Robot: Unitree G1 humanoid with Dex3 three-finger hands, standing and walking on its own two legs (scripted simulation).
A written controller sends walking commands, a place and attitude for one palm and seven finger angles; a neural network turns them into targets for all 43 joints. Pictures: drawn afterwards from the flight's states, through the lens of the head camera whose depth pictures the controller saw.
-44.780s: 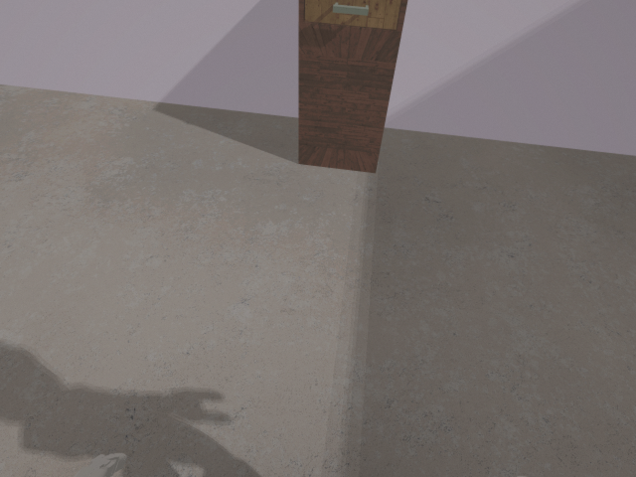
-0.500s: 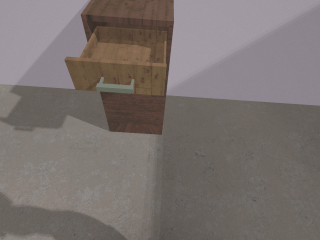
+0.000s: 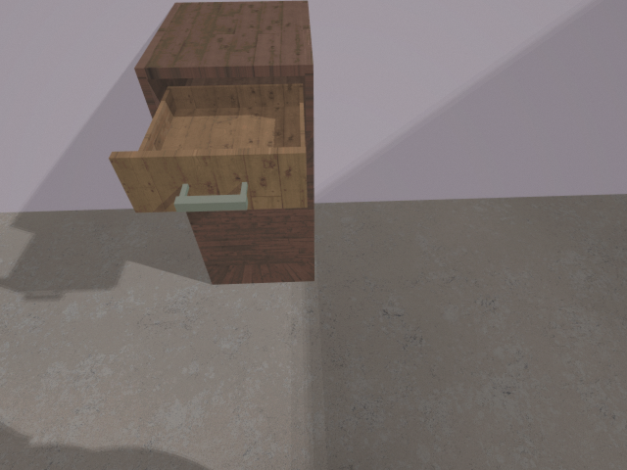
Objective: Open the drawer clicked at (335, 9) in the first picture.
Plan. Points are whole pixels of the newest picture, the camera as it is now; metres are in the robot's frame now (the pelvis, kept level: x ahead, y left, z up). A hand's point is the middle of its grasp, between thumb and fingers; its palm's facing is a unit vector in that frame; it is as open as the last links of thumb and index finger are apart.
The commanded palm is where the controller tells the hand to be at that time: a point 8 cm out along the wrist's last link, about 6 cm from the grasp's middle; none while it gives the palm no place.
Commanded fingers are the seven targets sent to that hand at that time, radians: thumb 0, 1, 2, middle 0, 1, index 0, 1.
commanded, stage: let the arm hang, fingers relaxed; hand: left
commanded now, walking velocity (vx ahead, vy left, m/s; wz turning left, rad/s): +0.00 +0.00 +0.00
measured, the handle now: (213, 195) +0.58 +0.22 -0.01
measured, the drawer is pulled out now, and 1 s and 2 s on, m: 0.30 0.30 0.30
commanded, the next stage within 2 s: look to check the result in 0.12 s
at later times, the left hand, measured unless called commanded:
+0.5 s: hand out of the picture +0.06 +0.23 -0.16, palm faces -0.01 -0.95 -0.30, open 7.4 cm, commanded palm none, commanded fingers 0.00 0.90 0.90 -0.20 -0.30 -0.20 -0.30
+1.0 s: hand out of the picture +0.11 +0.24 -0.16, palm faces -0.02 -0.94 -0.33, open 7.4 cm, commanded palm none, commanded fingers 0.00 0.90 0.90 -0.20 -0.30 -0.20 -0.30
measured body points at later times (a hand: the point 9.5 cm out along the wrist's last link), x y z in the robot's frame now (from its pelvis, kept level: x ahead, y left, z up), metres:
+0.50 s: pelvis +0.02 +0.00 +0.00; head +0.04 +0.00 +0.45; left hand +0.06 +0.28 -0.14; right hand +0.07 -0.27 -0.14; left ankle +0.02 +0.11 -0.75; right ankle +0.02 -0.10 -0.75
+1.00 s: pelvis +0.03 +0.00 +0.00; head +0.04 +0.00 +0.45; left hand +0.11 +0.29 -0.13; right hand +0.10 -0.29 -0.13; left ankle +0.02 +0.11 -0.75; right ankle +0.02 -0.10 -0.75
